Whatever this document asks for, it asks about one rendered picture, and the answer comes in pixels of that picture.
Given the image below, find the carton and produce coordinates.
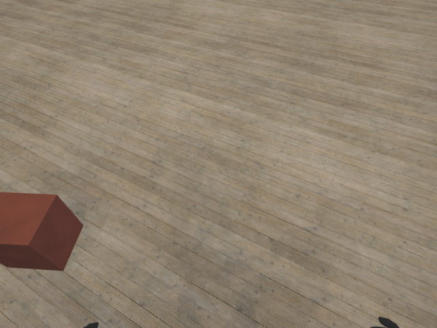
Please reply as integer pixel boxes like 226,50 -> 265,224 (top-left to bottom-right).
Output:
0,192 -> 83,271

